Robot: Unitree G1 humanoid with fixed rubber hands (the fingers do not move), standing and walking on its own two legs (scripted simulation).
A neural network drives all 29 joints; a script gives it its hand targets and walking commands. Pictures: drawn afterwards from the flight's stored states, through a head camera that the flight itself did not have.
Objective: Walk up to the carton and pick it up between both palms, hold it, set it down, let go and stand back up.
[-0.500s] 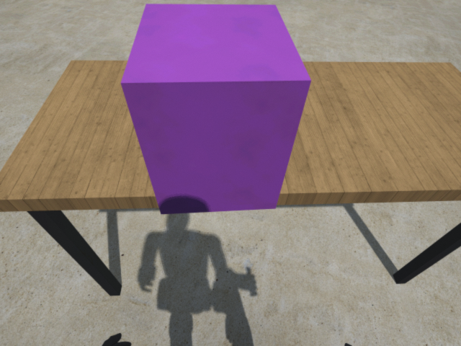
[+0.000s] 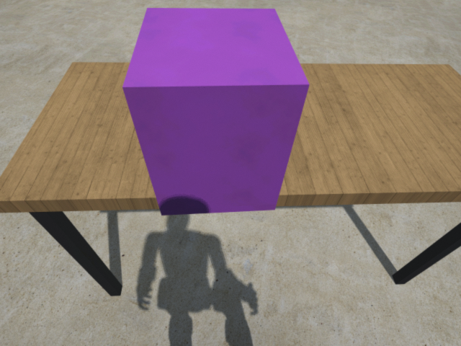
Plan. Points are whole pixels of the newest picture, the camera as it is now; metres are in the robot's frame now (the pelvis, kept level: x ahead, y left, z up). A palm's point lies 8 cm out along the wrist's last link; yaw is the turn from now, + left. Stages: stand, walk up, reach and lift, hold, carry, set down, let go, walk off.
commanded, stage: walk up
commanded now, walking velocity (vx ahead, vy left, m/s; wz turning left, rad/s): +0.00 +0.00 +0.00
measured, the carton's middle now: (215, 116) +0.49 +0.05 +0.13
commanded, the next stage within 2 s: stand in 1.54 s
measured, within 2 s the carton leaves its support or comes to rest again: neither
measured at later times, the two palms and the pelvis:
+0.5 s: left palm out of the picture -0.04 +0.33 -0.15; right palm out of the picture +0.06 -0.12 -0.11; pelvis -0.01 +0.10 +0.01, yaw +4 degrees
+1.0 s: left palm out of the picture -0.01 +0.32 -0.14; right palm out of the picture -0.04 -0.20 -0.12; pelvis -0.02 +0.07 +0.01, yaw +4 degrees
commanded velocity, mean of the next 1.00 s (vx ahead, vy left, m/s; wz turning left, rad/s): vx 0.00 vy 0.00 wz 0.06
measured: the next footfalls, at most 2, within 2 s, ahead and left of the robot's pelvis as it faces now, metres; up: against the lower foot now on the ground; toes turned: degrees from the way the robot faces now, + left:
left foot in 0.34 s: +0.04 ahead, +0.20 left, +0.00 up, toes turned +4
right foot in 0.68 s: +0.01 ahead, +0.00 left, +0.00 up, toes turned +2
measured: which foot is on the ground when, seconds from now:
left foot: down 0.00-0.06, up 0.08-0.32, down 0.34-1.00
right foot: down 0.00-0.34, up 0.36-0.66, down 0.68-0.82, up 0.84-1.00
